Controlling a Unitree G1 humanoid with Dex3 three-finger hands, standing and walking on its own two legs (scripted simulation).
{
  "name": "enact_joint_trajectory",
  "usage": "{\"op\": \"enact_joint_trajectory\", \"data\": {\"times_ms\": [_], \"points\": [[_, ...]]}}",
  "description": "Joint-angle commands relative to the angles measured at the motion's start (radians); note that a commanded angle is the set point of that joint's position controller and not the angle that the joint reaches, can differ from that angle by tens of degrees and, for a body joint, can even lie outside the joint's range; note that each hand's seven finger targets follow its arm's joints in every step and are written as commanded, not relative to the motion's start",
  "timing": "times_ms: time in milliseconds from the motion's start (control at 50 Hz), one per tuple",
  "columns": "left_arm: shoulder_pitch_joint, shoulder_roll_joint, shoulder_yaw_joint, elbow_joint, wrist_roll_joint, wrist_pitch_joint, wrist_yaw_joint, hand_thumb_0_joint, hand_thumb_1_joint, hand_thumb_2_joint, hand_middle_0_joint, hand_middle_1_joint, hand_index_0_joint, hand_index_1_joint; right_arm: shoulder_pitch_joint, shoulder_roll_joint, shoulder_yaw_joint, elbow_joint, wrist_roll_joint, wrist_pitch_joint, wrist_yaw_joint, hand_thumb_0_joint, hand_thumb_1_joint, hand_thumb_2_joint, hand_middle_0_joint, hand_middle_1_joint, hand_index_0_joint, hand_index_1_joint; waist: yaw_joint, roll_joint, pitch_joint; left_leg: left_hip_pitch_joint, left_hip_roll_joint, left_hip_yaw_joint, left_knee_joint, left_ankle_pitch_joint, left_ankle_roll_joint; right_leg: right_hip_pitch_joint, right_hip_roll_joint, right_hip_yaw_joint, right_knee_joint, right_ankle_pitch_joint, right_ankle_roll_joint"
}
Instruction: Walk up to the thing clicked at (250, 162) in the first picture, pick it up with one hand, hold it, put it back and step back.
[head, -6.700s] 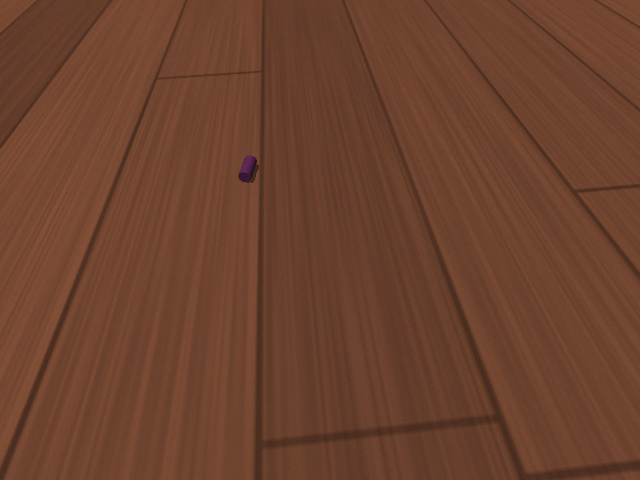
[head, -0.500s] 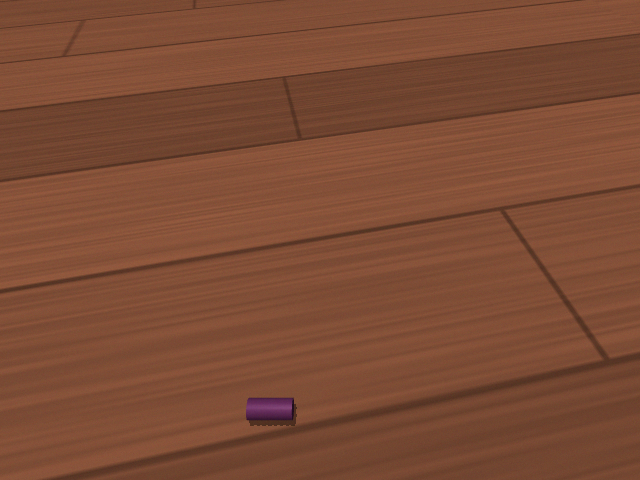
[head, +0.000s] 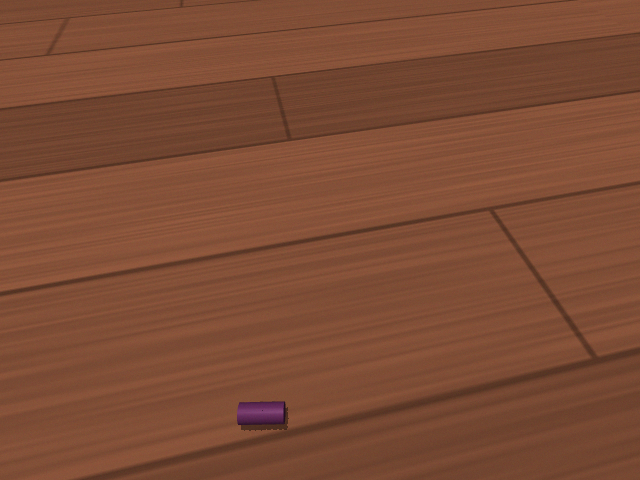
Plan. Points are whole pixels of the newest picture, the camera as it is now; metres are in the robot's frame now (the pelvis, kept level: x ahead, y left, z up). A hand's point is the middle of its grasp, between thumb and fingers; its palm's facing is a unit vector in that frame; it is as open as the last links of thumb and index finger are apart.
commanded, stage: stand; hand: left
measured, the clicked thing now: (261, 413) +0.42 +0.23 -0.75
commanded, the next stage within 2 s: none
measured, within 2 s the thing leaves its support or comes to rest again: neither
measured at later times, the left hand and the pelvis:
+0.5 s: hand out of the picture +0.06 +0.25 -0.16, palm faces -0.02 -0.94 -0.33, open 7.4 cm; pelvis +0.00 -0.01 +0.00, yaw +0 degrees
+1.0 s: hand out of the picture +0.09 +0.25 -0.16, palm faces -0.03 -0.94 -0.34, open 7.4 cm; pelvis +0.00 -0.01 +0.00, yaw +0 degrees
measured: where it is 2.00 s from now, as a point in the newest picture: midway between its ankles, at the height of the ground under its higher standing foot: outside the picture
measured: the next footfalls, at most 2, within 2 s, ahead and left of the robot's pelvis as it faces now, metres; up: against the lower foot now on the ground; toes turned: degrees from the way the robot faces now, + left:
none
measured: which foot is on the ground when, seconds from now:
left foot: down 0.00-1.00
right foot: down 0.00-1.00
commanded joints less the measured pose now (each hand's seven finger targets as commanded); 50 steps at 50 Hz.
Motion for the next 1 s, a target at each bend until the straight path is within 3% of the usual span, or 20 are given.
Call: {"op": "enact_joint_trajectory", "data": {"times_ms": [0, 220, 260, 300, 460, 540, 580, 700, 820, 920, 980], "points": [[-0.027, 0.214, 0.038, -0.064, 0.002, -0.021, 0.015, 0.000, 0.900, 0.900, -0.200, -0.300, -0.200, -0.300, -0.062, -0.221, -0.044, -0.062, -0.004, -0.025, -0.017, 0.000, -0.900, -0.900, 0.200, 0.300, 0.200, 0.300, 0.006, 0.010, -0.096, 0.040, 0.105, -0.077, -0.050, 0.158, 0.023, 0.014, -0.089, 0.059, -0.045, 0.137, -0.040], [-0.016, 0.209, 0.036, -0.071, 0.004, -0.018, 0.009, 0.000, 0.900, 0.900, -0.200, -0.300, -0.200, -0.300, -0.061, -0.215, -0.044, -0.062, -0.004, -0.026, -0.014, 0.000, -0.900, -0.900, 0.200, 0.300, 0.200, 0.300, 0.003, 0.021, -0.053, 0.022, 0.098, -0.082, -0.076, 0.009, 0.022, -0.031, -0.082, 0.066, -0.067, 0.005, -0.046], [-0.017, 0.216, 0.037, -0.079, 0.005, -0.022, 0.010, 0.000, 0.900, 0.900, -0.200, -0.300, -0.200, -0.300, -0.058, -0.219, -0.046, -0.066, -0.003, -0.027, -0.013, 0.000, -0.900, -0.900, 0.200, 0.300, 0.200, 0.300, 0.001, 0.012, -0.084, 0.040, 0.102, -0.080, -0.059, 0.071, 0.028, -0.006, -0.091, 0.071, -0.063, 0.067, -0.048], [-0.012, 0.214, 0.035, -0.077, 0.004, -0.023, 0.010, 0.000, 0.900, 0.900, -0.200, -0.300, -0.200, -0.300, -0.062, -0.215, -0.045, -0.065, -0.005, -0.026, -0.013, 0.000, -0.900, -0.900, 0.200, 0.300, 0.200, 0.300, 0.001, 0.006, -0.078, 0.058, 0.101, -0.076, -0.052, 0.079, 0.026, -0.028, -0.091, 0.075, -0.069, 0.064, -0.048], [0.004, 0.219, 0.035, -0.075, 0.003, -0.019, 0.009, 0.000, 0.900, 0.900, -0.200, -0.300, -0.200, -0.300, -0.051, -0.222, -0.043, -0.063, -0.003, -0.024, -0.013, 0.000, -0.900, -0.900, 0.200, 0.300, 0.200, 0.300, 0.004, 0.020, -0.066, 0.027, 0.095, -0.079, -0.065, 0.016, 0.026, -0.023, -0.085, 0.070, -0.068, 0.016, -0.050], [0.001, 0.219, 0.031, -0.081, 0.001, -0.020, 0.009, 0.000, 0.900, 0.900, -0.200, -0.300, -0.200, -0.300, -0.040, -0.223, -0.039, -0.056, -0.004, -0.026, -0.013, 0.000, -0.900, -0.900, 0.200, 0.300, 0.200, 0.300, 0.004, 0.016, -0.073, 0.035, 0.100, -0.080, -0.057, 0.052, 0.028, -0.016, -0.090, 0.075, -0.064, 0.047, -0.052], [0.005, 0.220, 0.030, -0.082, 0.002, -0.021, 0.011, 0.000, 0.900, 0.900, -0.200, -0.300, -0.200, -0.300, -0.041, -0.226, -0.040, -0.059, -0.002, -0.025, -0.014, 0.000, -0.900, -0.900, 0.200, 0.300, 0.200, 0.300, 0.004, 0.013, -0.097, 0.052, 0.106, -0.080, -0.045, 0.126, 0.029, 0.001, -0.091, 0.067, -0.052, 0.112, -0.050], [0.013, 0.220, 0.027, -0.077, 0.001, -0.016, 0.011, 0.000, 0.900, 0.900, -0.200, -0.300, -0.200, -0.300, -0.035, -0.221, -0.033, -0.057, -0.001, -0.024, -0.016, 0.000, -0.900, -0.900, 0.200, 0.300, 0.200, 0.300, 0.006, 0.017, -0.067, 0.031, 0.100, -0.076, -0.060, 0.083, 0.025, -0.006, -0.088, 0.066, -0.057, 0.081, -0.049], [0.009, 0.220, 0.026, -0.080, 0.001, -0.015, 0.011, 0.000, 0.900, 0.900, -0.200, -0.300, -0.200, -0.300, -0.037, -0.224, -0.033, -0.060, -0.002, -0.026, -0.017, 0.000, -0.900, -0.900, 0.200, 0.300, 0.200, 0.300, 0.007, 0.017, -0.074, 0.041, 0.106, -0.076, -0.056, 0.121, 0.024, -0.001, -0.088, 0.064, -0.049, 0.100, -0.052], [0.006, 0.223, 0.028, -0.075, 0.001, -0.014, 0.011, 0.000, 0.900, 0.900, -0.200, -0.300, -0.200, -0.300, -0.036, -0.227, -0.032, -0.062, -0.001, -0.024, -0.017, 0.000, -0.900, -0.900, 0.200, 0.300, 0.200, 0.300, 0.007, 0.014, -0.051, 0.025, 0.100, -0.076, -0.067, 0.050, 0.025, -0.012, -0.087, 0.068, -0.063, 0.051, -0.050], [0.006, 0.222, 0.027, -0.081, 0.002, -0.017, 0.009, 0.000, 0.900, 0.900, -0.200, -0.300, -0.200, -0.300, -0.029, -0.229, -0.032, -0.064, -0.003, -0.027, -0.016, 0.000, -0.900, -0.900, 0.200, 0.300, 0.200, 0.300, 0.006, 0.017, -0.070, 0.036, 0.103, -0.074, -0.062, 0.095, 0.025, -0.001, -0.088, 0.065, -0.056, 0.085, -0.052]]}}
